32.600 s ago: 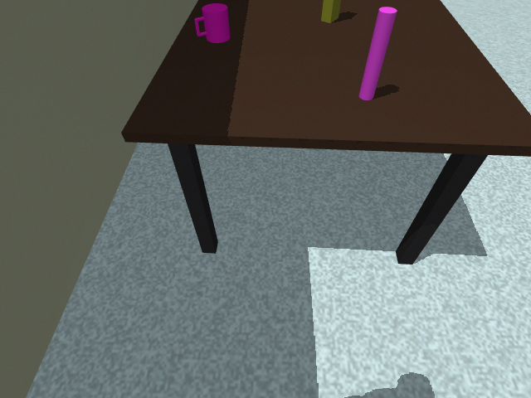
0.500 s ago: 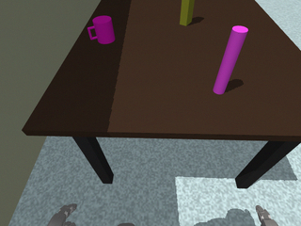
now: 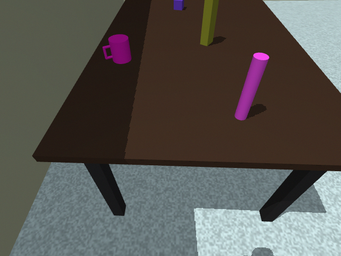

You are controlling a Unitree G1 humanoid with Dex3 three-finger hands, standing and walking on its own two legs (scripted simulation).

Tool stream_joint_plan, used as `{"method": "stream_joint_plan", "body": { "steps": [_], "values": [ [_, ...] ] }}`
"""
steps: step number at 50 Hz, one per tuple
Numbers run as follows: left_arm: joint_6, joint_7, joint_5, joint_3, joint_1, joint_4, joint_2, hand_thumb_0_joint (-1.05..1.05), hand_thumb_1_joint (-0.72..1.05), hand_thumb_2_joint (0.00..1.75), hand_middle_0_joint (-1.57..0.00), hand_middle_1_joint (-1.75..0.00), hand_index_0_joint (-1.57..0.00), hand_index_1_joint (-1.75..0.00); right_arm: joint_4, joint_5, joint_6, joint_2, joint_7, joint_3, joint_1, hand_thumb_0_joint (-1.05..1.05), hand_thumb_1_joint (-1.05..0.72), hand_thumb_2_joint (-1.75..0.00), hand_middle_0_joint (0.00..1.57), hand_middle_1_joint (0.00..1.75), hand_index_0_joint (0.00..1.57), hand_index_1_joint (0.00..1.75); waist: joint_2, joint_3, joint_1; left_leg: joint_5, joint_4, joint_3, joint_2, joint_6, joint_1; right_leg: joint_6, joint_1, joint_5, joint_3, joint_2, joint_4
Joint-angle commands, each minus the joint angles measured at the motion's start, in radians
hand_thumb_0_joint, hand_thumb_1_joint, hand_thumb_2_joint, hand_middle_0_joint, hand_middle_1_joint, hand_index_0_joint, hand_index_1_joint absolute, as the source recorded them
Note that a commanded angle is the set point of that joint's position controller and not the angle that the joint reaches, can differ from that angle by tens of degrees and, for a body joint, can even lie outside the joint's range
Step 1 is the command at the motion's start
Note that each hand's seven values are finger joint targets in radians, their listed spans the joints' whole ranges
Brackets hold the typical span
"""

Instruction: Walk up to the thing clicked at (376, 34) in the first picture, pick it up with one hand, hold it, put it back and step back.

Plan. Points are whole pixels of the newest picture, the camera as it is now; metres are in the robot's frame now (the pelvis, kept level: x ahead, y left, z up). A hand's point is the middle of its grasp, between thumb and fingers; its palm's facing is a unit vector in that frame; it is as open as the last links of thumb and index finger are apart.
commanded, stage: stand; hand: right
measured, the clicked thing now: (249, 90) +0.57 -0.21 +0.08
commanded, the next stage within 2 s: step back in 2.00 s
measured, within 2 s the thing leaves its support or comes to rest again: neither
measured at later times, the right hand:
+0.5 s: hand out of the picture +0.05 -0.24 -0.15, palm faces -0.02 +0.94 -0.33, open 7.4 cm
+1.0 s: hand out of the picture +0.07 -0.24 -0.15, palm faces -0.02 +0.94 -0.34, open 7.4 cm
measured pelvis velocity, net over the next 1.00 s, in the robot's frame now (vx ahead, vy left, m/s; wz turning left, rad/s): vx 0.01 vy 0.01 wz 0.00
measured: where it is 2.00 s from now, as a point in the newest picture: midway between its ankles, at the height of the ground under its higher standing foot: outside the picture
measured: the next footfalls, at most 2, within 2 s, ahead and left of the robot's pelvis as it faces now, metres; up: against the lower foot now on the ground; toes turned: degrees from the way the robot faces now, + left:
none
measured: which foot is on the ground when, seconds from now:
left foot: down 0.00-1.00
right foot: down 0.00-1.00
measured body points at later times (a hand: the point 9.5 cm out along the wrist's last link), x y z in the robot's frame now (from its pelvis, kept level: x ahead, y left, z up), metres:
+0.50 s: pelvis +0.00 +0.00 +0.01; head +0.00 +0.01 +0.46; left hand +0.05 +0.31 -0.13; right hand +0.06 -0.29 -0.13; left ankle +0.02 +0.15 -0.74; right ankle +0.01 -0.13 -0.74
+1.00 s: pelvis +0.01 +0.01 +0.01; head +0.02 +0.01 +0.46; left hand +0.07 +0.31 -0.13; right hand +0.07 -0.29 -0.13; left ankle +0.02 +0.15 -0.74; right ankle +0.01 -0.13 -0.74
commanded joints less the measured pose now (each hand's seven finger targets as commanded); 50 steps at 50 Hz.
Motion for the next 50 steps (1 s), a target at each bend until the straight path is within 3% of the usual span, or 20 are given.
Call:
{"method": "stream_joint_plan", "body": {
  "steps": [1, 12, 18, 23, 32, 33, 39, 50],
  "values": [
    [-0.025, 0.016, -0.003, 0.042, -0.043, -0.031, 0.212, 0.0, 0.9, 0.9, -0.2, -0.3, -0.2, -0.3, -0.026, 0.003, -0.026, -0.202, -0.016, -0.038, -0.037, 0.0, -0.9, -0.9, 0.2, 0.3, 0.2, 0.3, 0.007, -0.004, 0.002, 0.07, -0.127, -0.07, 0.064, 0.058, 0.001, -0.046, 0.001, 0.059, 0.092, -0.084, -0.141],
    [-0.024, 0.016, -0.003, 0.038, -0.067, 0.003, 0.216, 0.0, 0.9, 0.9, -0.2, -0.3, -0.2, -0.3, 0.003, 0.005, -0.022, -0.217, -0.012, -0.04, -0.073, 0.0, -0.9, -0.9, 0.2, 0.3, 0.2, 0.3, 0.013, -0.021, 0.001, 0.058, -0.158, -0.07, 0.072, 0.056, 0.038, -0.035, 0.01, 0.065, 0.083, -0.091, -0.174],
    [-0.021, 0.015, -0.004, 0.036, -0.068, 0.015, 0.22, 0.0, 0.9, 0.9, -0.2, -0.3, -0.2, -0.3, 0.011, 0.005, -0.018, -0.228, -0.01, -0.04, -0.078, 0.0, -0.9, -0.9, 0.2, 0.3, 0.2, 0.3, 0.017, -0.003, 0.001, -0.011, -0.183, -0.071, 0.07, 0.055, 0.013, -0.029, 0.005, 0.024, 0.077, -0.088, -0.182],
    [-0.025, 0.014, -0.005, 0.032, -0.07, 0.016, 0.22, 0.0, 0.9, 0.9, -0.2, -0.3, -0.2, -0.3, 0.011, 0.009, -0.021, -0.229, -0.009, -0.038, -0.087, 0.0, -0.9, -0.9, 0.2, 0.3, 0.2, 0.3, 0.01, -0.022, 0.001, 0.075, -0.176, -0.07, 0.076, 0.055, 0.043, -0.031, 0.013, 0.09, 0.082, -0.098, -0.173],
    [-0.025, 0.017, -0.008, 0.031, -0.071, 0.018, 0.228, 0.0, 0.9, 0.9, -0.2, -0.3, -0.2, -0.3, 0.018, 0.011, -0.016, -0.229, -0.007, -0.036, -0.094, 0.0, -0.9, -0.9, 0.2, 0.3, 0.2, 0.3, -0.008, -0.03, -0.001, 0.112, -0.174, -0.06, 0.077, 0.056, 0.055, -0.028, 0.025, 0.127, 0.076, -0.1, -0.18],
    [-0.024, 0.015, -0.01, 0.03, -0.068, 0.019, 0.225, 0.0, 0.9, 0.9, -0.2, -0.3, -0.2, -0.3, 0.022, 0.012, -0.015, -0.232, -0.006, -0.035, -0.087, 0.0, -0.9, -0.9, 0.2, 0.3, 0.2, 0.3, 0.0, -0.025, 0.0, 0.066, -0.181, -0.058, 0.073, 0.055, 0.046, -0.027, 0.021, 0.094, 0.078, -0.1, -0.186],
    [-0.024, 0.014, -0.007, 0.034, -0.066, 0.014, 0.233, 0.0, 0.9, 0.9, -0.2, -0.3, -0.2, -0.3, 0.017, 0.01, -0.014, -0.234, -0.005, -0.038, -0.097, 0.0, -0.9, -0.9, 0.2, 0.3, 0.2, 0.3, 0.013, -0.022, 0.0, 0.037, -0.184, -0.062, 0.074, 0.055, 0.041, -0.03, 0.014, 0.069, 0.082, -0.102, -0.193],
    [-0.024, 0.015, -0.013, 0.032, -0.071, 0.007, 0.226, 0.0, 0.9, 0.9, -0.2, -0.3, -0.2, -0.3, 0.017, 0.015, -0.019, -0.243, -0.008, -0.035, -0.099, 0.0, -0.9, -0.9, 0.2, 0.3, 0.2, 0.3, 0.013, -0.073, 0.002, 0.217, -0.162, -0.053, 0.084, 0.052, 0.085, -0.024, 0.064, 0.236, 0.072, -0.11, -0.166]
  ]
}}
